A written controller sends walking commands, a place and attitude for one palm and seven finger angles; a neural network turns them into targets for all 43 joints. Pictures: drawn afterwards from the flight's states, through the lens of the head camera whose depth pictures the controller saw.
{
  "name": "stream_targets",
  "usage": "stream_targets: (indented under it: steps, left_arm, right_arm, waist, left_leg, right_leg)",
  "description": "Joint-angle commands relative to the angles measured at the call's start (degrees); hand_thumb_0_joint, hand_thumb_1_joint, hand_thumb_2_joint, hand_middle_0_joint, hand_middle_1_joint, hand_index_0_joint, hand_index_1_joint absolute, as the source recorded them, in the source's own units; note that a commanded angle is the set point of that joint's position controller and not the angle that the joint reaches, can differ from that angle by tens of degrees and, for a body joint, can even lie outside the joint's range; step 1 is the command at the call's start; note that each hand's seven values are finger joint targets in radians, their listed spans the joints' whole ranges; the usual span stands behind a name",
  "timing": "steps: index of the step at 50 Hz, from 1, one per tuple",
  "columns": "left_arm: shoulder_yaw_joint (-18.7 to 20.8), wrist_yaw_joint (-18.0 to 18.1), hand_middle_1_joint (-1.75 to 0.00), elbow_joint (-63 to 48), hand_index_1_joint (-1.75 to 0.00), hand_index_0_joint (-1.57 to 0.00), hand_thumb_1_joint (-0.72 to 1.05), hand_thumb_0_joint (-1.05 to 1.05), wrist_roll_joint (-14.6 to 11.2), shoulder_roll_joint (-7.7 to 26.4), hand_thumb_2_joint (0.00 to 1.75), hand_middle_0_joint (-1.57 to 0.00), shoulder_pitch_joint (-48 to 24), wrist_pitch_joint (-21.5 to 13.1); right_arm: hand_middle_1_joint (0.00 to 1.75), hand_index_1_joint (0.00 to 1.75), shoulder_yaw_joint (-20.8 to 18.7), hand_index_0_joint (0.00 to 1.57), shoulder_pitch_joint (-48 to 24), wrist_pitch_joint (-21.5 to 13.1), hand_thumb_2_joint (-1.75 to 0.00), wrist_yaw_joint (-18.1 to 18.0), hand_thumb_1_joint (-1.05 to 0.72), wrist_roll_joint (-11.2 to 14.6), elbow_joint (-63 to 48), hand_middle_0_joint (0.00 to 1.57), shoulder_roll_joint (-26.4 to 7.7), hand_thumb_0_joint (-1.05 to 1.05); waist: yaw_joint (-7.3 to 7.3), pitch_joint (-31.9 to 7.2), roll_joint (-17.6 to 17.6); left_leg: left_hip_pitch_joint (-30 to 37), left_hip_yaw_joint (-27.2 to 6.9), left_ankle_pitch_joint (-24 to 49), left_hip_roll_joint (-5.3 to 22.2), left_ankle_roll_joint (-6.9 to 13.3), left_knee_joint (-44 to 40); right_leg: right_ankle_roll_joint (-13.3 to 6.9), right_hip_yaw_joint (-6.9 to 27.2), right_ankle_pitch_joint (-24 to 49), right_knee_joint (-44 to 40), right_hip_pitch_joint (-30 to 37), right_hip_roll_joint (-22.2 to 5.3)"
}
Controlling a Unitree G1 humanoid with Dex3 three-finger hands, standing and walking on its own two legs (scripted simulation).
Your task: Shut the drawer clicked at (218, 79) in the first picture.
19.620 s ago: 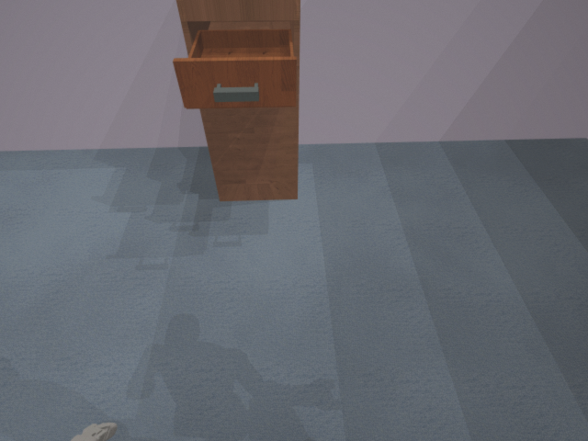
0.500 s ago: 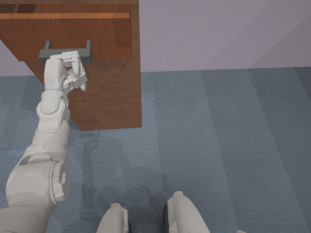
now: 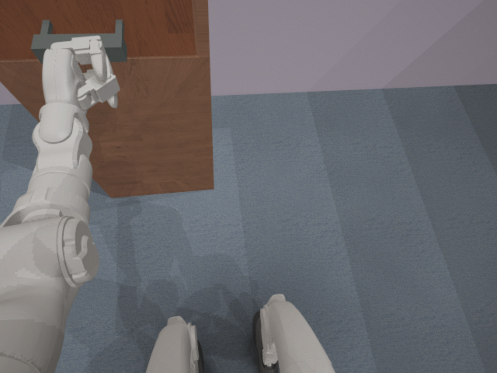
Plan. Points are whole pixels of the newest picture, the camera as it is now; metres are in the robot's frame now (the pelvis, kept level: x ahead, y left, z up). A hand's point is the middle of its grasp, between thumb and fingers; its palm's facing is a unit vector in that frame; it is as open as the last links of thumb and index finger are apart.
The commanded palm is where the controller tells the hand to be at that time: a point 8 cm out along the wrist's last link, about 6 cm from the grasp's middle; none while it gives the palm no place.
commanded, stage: push the drawer shut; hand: left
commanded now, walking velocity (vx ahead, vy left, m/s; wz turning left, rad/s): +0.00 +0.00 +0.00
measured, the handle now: (83, 37) +0.63 +0.18 +0.07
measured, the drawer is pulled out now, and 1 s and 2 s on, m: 0.00 0.00 0.00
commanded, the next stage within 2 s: pull the fist back off the drawer in 0.12 s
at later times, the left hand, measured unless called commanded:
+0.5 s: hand (110, 78) +0.55 +0.14 +0.07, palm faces +0.00 -1.00 -0.05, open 3.2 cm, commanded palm +0.53 +0.18 +0.07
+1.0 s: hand (110, 98) +0.51 +0.14 +0.07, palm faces +0.00 -1.00 -0.03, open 3.3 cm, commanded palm +0.49 +0.18 +0.07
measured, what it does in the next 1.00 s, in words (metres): stands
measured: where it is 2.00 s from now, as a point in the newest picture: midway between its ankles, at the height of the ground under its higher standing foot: (231, 372)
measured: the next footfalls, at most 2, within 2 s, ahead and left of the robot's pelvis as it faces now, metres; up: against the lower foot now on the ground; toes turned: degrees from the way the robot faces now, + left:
none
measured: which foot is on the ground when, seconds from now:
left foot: down 0.00-1.00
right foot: down 0.00-1.00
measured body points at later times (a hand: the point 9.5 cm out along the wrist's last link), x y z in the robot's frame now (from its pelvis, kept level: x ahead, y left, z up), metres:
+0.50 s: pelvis -0.02 +0.00 -0.01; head +0.15 +0.03 +0.41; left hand +0.54 +0.19 +0.07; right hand -0.04 -0.25 -0.11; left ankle +0.01 +0.11 -0.64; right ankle +0.05 -0.12 -0.64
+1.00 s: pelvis +0.02 +0.01 +0.02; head +0.16 +0.02 +0.45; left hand +0.51 +0.19 +0.07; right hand +0.05 -0.25 -0.10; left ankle +0.01 +0.11 -0.64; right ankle +0.05 -0.12 -0.64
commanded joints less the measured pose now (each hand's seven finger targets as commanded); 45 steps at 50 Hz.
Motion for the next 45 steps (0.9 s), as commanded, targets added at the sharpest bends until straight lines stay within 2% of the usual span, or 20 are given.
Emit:
stream_targets:
  steps: [1, 2, 3, 6, 9, 11, 14, 20, 23, 25, 27, 28, 33, 34, 35, 38, 39, 41, 42, 45]
  left_arm:
    - [-0.11, 2.38, -1.60, -12.72, -1.60, -1.40, 0.90, 0.00, -0.17, 12.89, 0.90, -1.40, -38.26, -2.62]
    - [-1.02, 2.50, -1.60, -12.31, -1.60, -1.40, 0.90, 0.00, 0.09, 12.50, 0.90, -1.40, -39.48, -2.43]
    - [-1.26, 2.66, -1.60, -11.64, -1.60, -1.40, 0.90, 0.00, 0.08, 12.41, 0.90, -1.40, -40.24, -2.12]
    - [-0.73, 2.82, -1.60, -12.29, -1.60, -1.40, 0.90, 0.00, 0.47, 14.87, 0.90, -1.40, -43.09, -2.19]
    - [-3.53, 2.77, -1.60, -12.38, -1.60, -1.40, 0.90, 0.00, 0.11, 12.32, 0.90, -1.40, -45.78, -1.81]
    - [-2.83, 2.86, -1.60, -12.23, -1.60, -1.40, 0.90, 0.00, -0.04, 13.91, 0.90, -1.40, -46.77, -1.50]
    - [-3.21, 2.88, -1.60, -12.04, -1.60, -1.40, 0.90, 0.00, 0.20, 12.82, 0.90, -1.40, -45.93, -1.44]
    - [-1.69, 2.76, -1.60, -11.37, -1.60, -1.40, 0.90, 0.00, 0.16, 13.46, 0.90, -1.40, -42.37, -1.30]
    - [-1.13, 3.01, -1.60, -10.84, -1.60, -1.40, 0.90, 0.00, -0.15, 12.79, 0.90, -1.40, -39.14, -1.04]
    - [1.16, 2.98, -1.60, -13.21, -1.60, -1.40, 0.90, 0.00, -0.32, 15.02, 0.90, -1.40, -36.80, -1.71]
    - [1.28, 2.75, -1.60, -11.42, -1.60, -1.40, 0.90, 0.00, -0.42, 14.39, 0.90, -1.40, -32.20, -1.39]
    - [0.65, 2.65, -1.60, -12.73, -1.60, -1.40, 0.90, 0.00, -0.51, 13.70, 0.90, -1.40, -31.96, -1.56]
    - [3.58, 2.15, -1.60, -17.90, -1.60, -1.40, 0.90, 0.00, -1.32, 14.69, 0.90, -1.40, -22.27, -2.71]
    - [2.69, 1.87, -1.60, -18.15, -1.60, -1.40, 0.90, 0.00, -1.54, 12.99, 0.90, -1.40, -18.94, -2.76]
    - [0.58, 1.55, -1.60, -18.36, -1.60, -1.40, 0.90, 0.00, -1.84, 10.01, 0.90, -1.40, -18.06, -2.57]
    - [-0.35, 1.25, -1.60, -20.29, -1.60, -1.40, 0.90, 0.00, -3.06, 7.36, 0.90, -1.40, -13.20, -2.18]
    - [-1.12, 1.19, -1.60, -22.43, -1.60, -1.40, 0.90, 0.00, -3.66, 5.82, 0.90, -1.40, -12.95, -2.48]
    - [-1.51, 1.55, -1.60, -24.24, -1.60, -1.40, 0.90, 0.00, -4.16, 4.45, 0.90, -1.40, -10.19, -2.97]
    - [-2.70, 1.83, -1.60, -25.48, -1.60, -1.40, 0.90, 0.00, -4.38, 3.00, 0.90, -1.40, -11.61, -3.29]
    - [-3.19, 2.90, -1.60, -25.74, -1.60, -1.40, 0.90, 0.00, -3.83, 2.42, 0.90, -1.40, -12.51, -4.61]
  right_arm:
    - [0.30, 0.30, -3.60, 0.20, 11.95, -0.43, -0.90, -0.68, -0.90, -0.22, -0.98, 0.20, -10.84, 0.00]
    - [0.30, 0.30, -3.48, 0.20, 11.82, -0.56, -0.90, -0.69, -0.90, -0.20, -0.92, 0.20, -10.73, 0.00]
    - [0.30, 0.30, -3.36, 0.20, 11.88, -0.73, -0.90, -0.74, -0.90, -0.17, -0.73, 0.20, -10.77, 0.00]
    - [0.30, 0.30, -3.06, 0.20, 12.13, -1.21, -0.90, -1.14, -0.90, -0.25, -0.57, 0.20, -11.04, 0.00]
    - [0.30, 0.30, -2.68, 0.20, 11.96, -1.88, -0.90, -1.33, -0.90, -0.29, -0.25, 0.20, -11.12, 0.00]
    - [0.30, 0.30, -2.56, 0.20, 11.95, -2.30, -0.90, -1.51, -0.90, -0.28, -0.03, 0.20, -11.52, 0.00]
    - [0.30, 0.30, -2.58, 0.20, 12.43, -2.71, -0.90, -1.08, -0.90, -0.60, -0.46, 0.20, -11.40, 0.00]
    - [0.30, 0.30, -2.52, 0.20, 12.06, -2.70, -0.90, -0.19, -0.90, -0.62, -1.37, 0.20, -11.60, 0.00]
    - [0.30, 0.30, -2.53, 0.20, 11.81, -2.53, -0.90, 0.07, -0.90, -0.58, -1.81, 0.20, -11.48, 0.00]
    - [0.30, 0.30, -2.69, 0.20, 11.90, -2.34, -0.90, 0.25, -0.90, -0.53, -2.64, 0.20, -11.45, 0.00]
    - [0.30, 0.30, -2.67, 0.20, 11.47, -1.98, -0.90, 0.39, -0.90, -0.15, -3.15, 0.20, -11.07, 0.00]
    - [0.30, 0.30, -2.78, 0.20, 11.12, -1.89, -0.90, 0.40, -0.90, -0.01, -3.40, 0.20, -10.97, 0.00]
    - [0.30, 0.30, -3.52, 0.20, 11.16, -0.99, -0.90, 0.59, -0.90, 0.25, -4.86, 0.20, -10.56, 0.00]
    - [0.30, 0.30, -3.73, 0.20, 10.99, -0.70, -0.90, 0.72, -0.90, 0.38, -5.27, 0.20, -10.44, 0.00]
    - [0.30, 0.30, -3.68, 0.20, 10.59, -0.46, -0.90, 0.92, -0.90, 0.52, -5.08, 0.20, -10.10, 0.00]
    - [0.30, 0.30, -4.30, 0.20, 9.95, 0.15, -0.90, 0.93, -0.90, 1.07, -5.47, 0.20, -9.92, 0.00]
    - [0.30, 0.30, -4.47, 0.20, 9.72, 0.12, -0.90, 0.89, -0.90, 1.08, -5.82, 0.20, -9.79, 0.00]
    - [0.30, 0.30, -4.92, 0.20, 9.40, 0.26, -0.90, 0.81, -0.90, 1.27, -5.58, 0.20, -9.55, 0.00]
    - [0.30, 0.30, -4.99, 0.20, 9.18, 0.23, -0.90, 0.75, -0.90, 1.27, -5.11, 0.20, -9.34, 0.00]
    - [0.30, 0.30, -5.32, 0.20, 9.04, 0.11, -0.90, 0.59, -0.90, 1.19, -3.94, 0.20, -9.16, 0.00]
  waist:
    - [-5.37, -30.50, 7.18]
    - [-5.76, -30.02, 8.66]
    - [-6.32, -29.47, 7.34]
    - [-6.77, -31.66, 9.40]
    - [-7.96, -30.49, 12.06]
    - [-8.19, -31.56, 11.26]
    - [-7.60, -33.62, 12.75]
    - [-5.73, -32.83, 12.34]
    - [-5.14, -30.48, 9.03]
    - [-3.43, -33.43, 9.70]
    - [-2.70, -31.08, 6.61]
    - [-2.85, -30.06, 6.71]
    - [1.09, -34.87, 6.15]
    - [1.51, -35.12, 6.87]
    - [0.98, -33.20, 6.50]
    - [1.69, -29.90, 3.17]
    - [1.75, -30.63, 4.36]
    - [2.35, -30.44, 4.28]
    - [1.50, -29.59, 3.58]
    - [1.57, -28.11, 4.91]
  left_leg:
    - [18.38, -4.09, 16.20, -1.39, 1.08, -7.07]
    - [17.97, -3.99, 14.87, -1.53, 1.03, -7.10]
    - [16.54, -3.89, 13.52, -1.61, 1.29, -6.89]
    - [17.19, -4.30, 13.01, -1.62, 1.27, -6.71]
    - [18.18, -4.84, 11.37, -1.58, 1.23, -7.01]
    - [17.70, -5.08, 9.95, -1.47, 1.23, -6.95]
    - [19.80, -5.60, 11.45, -1.66, 0.99, -7.05]
    - [18.69, -5.48, 8.93, -1.72, 0.74, -7.84]
    - [16.28, -4.89, 7.52, -1.61, 1.05, -8.23]
    - [17.04, -4.37, 9.72, -1.70, 0.95, -8.32]
    - [14.86, -3.59, 9.07, -1.69, 1.12, -8.74]
    - [14.48, -3.23, 8.72, -1.68, 1.24, -8.95]
    - [18.34, -2.35, 16.01, -1.56, 0.86, -9.85]
    - [20.05, -2.23, 18.18, -1.60, 0.69, -10.02]
    - [20.27, -2.09, 18.20, -1.45, 0.58, -10.33]
    - [19.98, -1.56, 18.02, -1.41, 0.63, -11.59]
    - [21.69, -1.38, 19.56, -1.51, 0.60, -11.63]
    - [23.86, -1.51, 22.26, -1.32, 0.22, -11.92]
    - [24.16, -1.38, 23.23, -1.25, 0.29, -11.73]
    - [25.74, -1.92, 25.03, -1.25, -0.08, -11.41]
  right_leg:
    - [-0.50, 2.08, 7.86, -7.07, 13.30, 2.89]
    - [-0.54, 2.12, 6.77, -7.16, 12.50, 2.84]
    - [-0.45, 2.29, 5.99, -7.41, 12.68, 2.90]
    - [-0.57, 2.18, 5.32, -7.11, 12.19, 2.88]
    - [-0.76, 1.85, 3.75, -7.01, 8.89, 2.84]
    - [-0.59, 1.93, 2.83, -7.16, 9.14, 2.83]
    - [-0.93, 1.45, 3.54, -6.75, 9.15, 2.92]
    - [-1.11, 1.41, 2.12, -7.05, 10.14, 2.88]
    - [-0.97, 1.57, 1.46, -7.48, 11.55, 2.94]
    - [-1.11, 1.74, 2.96, -7.30, 14.36, 2.97]
    - [-1.05, 2.02, 2.70, -7.93, 16.23, 3.12]
    - [-0.93, 2.36, 2.63, -8.38, 16.55, 3.11]
    - [-1.20, 2.29, 9.31, -7.87, 22.52, 3.26]
    - [-1.33, 2.03, 11.15, -7.61, 22.43, 3.38]
    - [-1.18, 1.81, 11.30, -7.96, 21.65, 3.37]
    - [-1.12, 1.68, 11.98, -9.01, 23.25, 3.45]
    - [-1.24, 1.64, 13.28, -8.95, 23.35, 3.48]
    - [-1.20, 1.31, 14.97, -8.89, 23.19, 3.45]
    - [-0.98, 1.27, 16.02, -8.98, 22.95, 3.38]
    - [-1.11, 1.10, 16.29, -8.33, 21.02, 3.21]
